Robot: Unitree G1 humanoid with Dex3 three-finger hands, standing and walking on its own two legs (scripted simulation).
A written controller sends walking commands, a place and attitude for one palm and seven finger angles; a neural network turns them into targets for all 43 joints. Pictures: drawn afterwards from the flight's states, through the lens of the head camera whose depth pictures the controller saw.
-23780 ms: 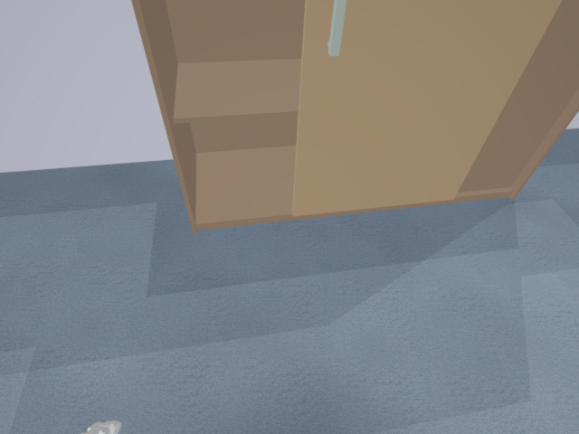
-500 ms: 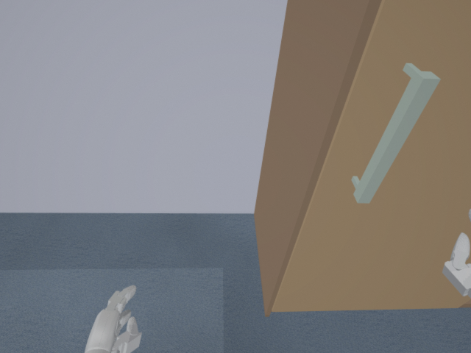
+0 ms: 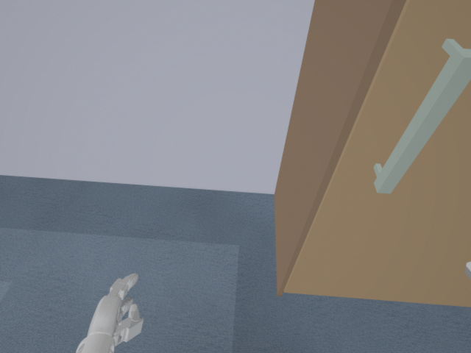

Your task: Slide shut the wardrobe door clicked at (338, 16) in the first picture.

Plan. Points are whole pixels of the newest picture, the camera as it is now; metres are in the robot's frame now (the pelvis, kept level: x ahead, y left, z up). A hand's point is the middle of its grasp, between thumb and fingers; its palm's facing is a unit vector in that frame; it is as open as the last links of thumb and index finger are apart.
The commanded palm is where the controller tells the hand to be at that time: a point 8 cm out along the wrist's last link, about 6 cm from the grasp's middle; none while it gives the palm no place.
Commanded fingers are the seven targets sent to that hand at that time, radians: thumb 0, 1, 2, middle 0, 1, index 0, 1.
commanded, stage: step back with the hand held close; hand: right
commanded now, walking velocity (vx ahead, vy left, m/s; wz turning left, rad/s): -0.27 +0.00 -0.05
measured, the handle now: (411, 127) +0.45 -0.28 +0.18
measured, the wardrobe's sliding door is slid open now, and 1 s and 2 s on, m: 0.00 0.00 0.00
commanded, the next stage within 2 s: stop stepping back and stand still in 0.80 s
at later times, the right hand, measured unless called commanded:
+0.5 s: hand out of the picture +0.12 -0.28 +0.16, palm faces +0.54 +0.72 -0.43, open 7.4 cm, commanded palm +0.04 -0.31 +0.18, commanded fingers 0.00 -0.90 -0.90 0.20 0.30 0.20 0.30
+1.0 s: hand out of the picture -0.03 -0.28 +0.17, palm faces +0.63 +0.66 -0.41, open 7.4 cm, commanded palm -0.10 -0.31 +0.18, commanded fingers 0.00 -0.90 -0.90 0.20 0.30 0.20 0.30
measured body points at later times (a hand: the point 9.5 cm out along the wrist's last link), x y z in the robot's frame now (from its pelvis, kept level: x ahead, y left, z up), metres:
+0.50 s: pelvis -0.08 +0.00 -0.02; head -0.07 -0.01 +0.42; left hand +0.08 +0.22 -0.11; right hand +0.08 -0.32 +0.19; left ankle +0.03 +0.16 -0.74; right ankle +0.01 -0.12 -0.74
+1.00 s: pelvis -0.20 +0.01 -0.05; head -0.18 +0.00 +0.40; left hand +0.00 +0.23 -0.13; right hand -0.07 -0.31 +0.19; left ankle -0.02 +0.15 -0.70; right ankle -0.11 -0.12 -0.74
